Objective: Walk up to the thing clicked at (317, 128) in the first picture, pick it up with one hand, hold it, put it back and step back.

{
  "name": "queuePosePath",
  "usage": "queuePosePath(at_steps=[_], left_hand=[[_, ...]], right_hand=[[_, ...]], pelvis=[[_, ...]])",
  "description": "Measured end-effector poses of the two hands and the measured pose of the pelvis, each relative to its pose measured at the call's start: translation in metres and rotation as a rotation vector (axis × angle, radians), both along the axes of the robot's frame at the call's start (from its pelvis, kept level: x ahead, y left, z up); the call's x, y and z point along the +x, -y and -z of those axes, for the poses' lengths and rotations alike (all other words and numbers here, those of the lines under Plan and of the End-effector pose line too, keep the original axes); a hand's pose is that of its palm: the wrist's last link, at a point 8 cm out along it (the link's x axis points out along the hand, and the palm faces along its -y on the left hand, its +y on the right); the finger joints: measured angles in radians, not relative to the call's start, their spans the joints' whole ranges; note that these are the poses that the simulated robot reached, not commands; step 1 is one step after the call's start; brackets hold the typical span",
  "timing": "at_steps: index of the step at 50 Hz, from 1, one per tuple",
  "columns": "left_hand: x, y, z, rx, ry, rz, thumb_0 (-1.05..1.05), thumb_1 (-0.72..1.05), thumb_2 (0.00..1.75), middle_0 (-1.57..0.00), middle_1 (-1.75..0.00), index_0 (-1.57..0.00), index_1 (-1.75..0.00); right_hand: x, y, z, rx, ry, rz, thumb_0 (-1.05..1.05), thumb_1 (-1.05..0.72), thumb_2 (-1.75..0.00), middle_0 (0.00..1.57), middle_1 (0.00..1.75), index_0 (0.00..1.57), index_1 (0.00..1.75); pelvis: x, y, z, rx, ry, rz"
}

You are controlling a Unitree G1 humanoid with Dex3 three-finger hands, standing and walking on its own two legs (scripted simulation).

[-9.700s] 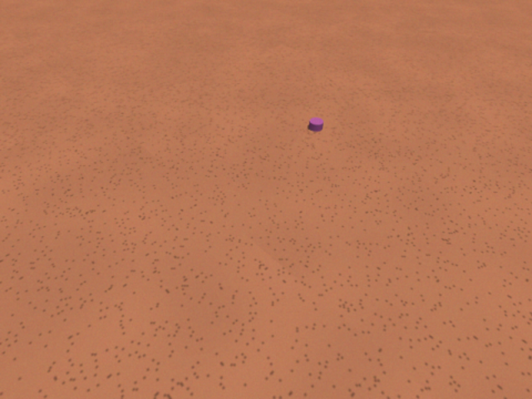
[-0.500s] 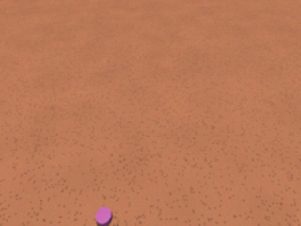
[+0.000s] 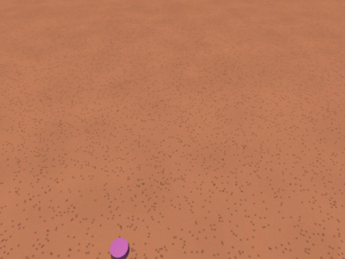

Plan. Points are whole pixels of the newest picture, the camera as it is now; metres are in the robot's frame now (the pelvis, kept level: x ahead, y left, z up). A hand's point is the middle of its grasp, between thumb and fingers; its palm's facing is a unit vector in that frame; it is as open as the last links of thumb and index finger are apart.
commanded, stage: stand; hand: left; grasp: from above
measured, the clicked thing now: (120, 248) +0.39 +0.29 -0.76
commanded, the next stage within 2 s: rise first in 0.26 s
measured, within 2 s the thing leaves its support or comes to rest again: neither
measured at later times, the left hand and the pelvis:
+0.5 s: hand out of the picture +0.11 +0.25 -0.16, palm faces +0.04 -0.94 -0.33, open 8.0 cm; pelvis -0.01 +0.00 -0.01, yaw +1 degrees
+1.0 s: hand out of the picture +0.13 +0.27 -0.22, palm faces -0.13 -0.89 -0.44, open 13.9 cm; pelvis -0.01 +0.02 -0.08, yaw +0 degrees
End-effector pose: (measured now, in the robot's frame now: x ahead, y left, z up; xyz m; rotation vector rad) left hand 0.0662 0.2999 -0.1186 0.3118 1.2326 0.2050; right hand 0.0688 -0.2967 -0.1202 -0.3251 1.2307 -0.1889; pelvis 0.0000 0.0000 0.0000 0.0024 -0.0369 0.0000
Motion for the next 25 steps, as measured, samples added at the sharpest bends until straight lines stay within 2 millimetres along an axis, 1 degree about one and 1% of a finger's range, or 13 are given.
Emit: queuePosePath(at_steps=[19, 21, 25], left_hand=[[-0.004, -0.001, 0.001, -0.001, -0.010, -0.002, 0.01, 0.90, 0.90, -0.21, -0.30, -0.20, -0.31], [0.004, 0.002, 0.000, -0.003, 0.036, -0.018, 0.01, 0.88, 0.91, -0.20, -0.32, -0.19, -0.33], [0.035, 0.004, 0.006, -0.014, 0.100, -0.022, 0.01, 0.75, 0.93, -0.18, -0.44, -0.16, -0.45]], right_hand=[[-0.001, -0.001, 0.001, 0.001, -0.007, 0.000, 0.00, -0.91, -0.90, 0.20, 0.30, 0.21, 0.30], [0.002, -0.004, 0.000, 0.001, 0.041, 0.007, 0.00, -0.92, -0.90, 0.20, 0.30, 0.21, 0.30], [0.009, -0.017, 0.003, 0.019, 0.118, 0.002, 0.00, -0.93, -0.90, 0.20, 0.30, 0.21, 0.30]], pelvis=[[0.000, -0.001, 0.000, 0.000, -0.001, -0.001], [-0.003, -0.002, 0.002, -0.001, -0.025, -0.008], [-0.012, -0.002, 0.009, -0.002, -0.075, -0.013]])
